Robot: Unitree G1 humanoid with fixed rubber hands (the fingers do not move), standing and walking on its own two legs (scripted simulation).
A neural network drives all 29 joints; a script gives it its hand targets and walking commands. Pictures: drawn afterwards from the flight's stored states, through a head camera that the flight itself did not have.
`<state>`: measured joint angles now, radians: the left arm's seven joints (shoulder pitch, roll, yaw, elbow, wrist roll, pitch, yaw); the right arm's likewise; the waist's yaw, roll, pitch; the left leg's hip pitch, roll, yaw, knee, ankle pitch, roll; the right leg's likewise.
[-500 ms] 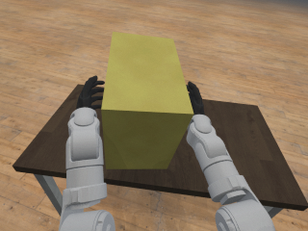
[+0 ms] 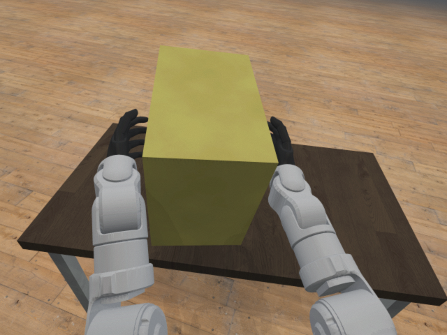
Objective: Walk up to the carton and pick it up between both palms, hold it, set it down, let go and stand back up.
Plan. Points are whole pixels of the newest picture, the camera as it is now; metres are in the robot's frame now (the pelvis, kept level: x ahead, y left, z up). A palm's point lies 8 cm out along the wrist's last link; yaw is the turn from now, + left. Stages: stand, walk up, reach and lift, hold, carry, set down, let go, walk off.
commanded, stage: hold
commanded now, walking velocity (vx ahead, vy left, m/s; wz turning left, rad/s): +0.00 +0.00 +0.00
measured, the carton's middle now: (201, 147) +0.43 +0.01 +0.15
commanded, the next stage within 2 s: none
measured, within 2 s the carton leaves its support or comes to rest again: neither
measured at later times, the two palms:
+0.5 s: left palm (120, 158) +0.35 +0.14 +0.19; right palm (280, 163) +0.35 -0.12 +0.17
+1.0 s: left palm (122, 159) +0.35 +0.14 +0.19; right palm (281, 164) +0.35 -0.13 +0.17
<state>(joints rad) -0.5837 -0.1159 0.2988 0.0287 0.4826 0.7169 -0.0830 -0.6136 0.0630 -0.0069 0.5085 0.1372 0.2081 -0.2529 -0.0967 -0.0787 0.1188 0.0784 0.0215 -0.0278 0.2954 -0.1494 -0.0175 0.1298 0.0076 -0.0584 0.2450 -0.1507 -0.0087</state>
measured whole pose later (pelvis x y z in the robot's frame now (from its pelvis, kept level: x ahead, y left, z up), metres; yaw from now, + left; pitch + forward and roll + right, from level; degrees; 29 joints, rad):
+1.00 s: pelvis +0.00 +0.00 +0.00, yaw +0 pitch -13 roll -1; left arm -0.56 -0.12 0.29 -0.01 0.49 0.73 -0.08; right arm -0.60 0.06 0.01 0.48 0.14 0.20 -0.25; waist -0.10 -0.08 0.13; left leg 0.08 0.02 -0.02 0.29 -0.15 -0.02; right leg 0.13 0.01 -0.06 0.24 -0.15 -0.01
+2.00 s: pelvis +0.00 +0.00 +0.00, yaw +0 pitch -13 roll -1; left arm -0.56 -0.12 0.29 -0.01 0.49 0.73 -0.08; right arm -0.60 0.06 0.00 0.48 0.13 0.20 -0.25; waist -0.10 -0.08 0.13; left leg 0.08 0.02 -0.02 0.29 -0.15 -0.02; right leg 0.13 0.01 -0.06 0.24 -0.15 -0.01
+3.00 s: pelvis +0.00 +0.00 +0.00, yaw +0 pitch -13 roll +0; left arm -0.56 -0.13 0.29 0.01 0.49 0.73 -0.08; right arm -0.60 0.07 -0.02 0.50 0.12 0.20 -0.24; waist -0.11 -0.07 0.12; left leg 0.08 0.02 -0.02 0.29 -0.15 -0.01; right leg 0.13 0.00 -0.06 0.25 -0.15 -0.01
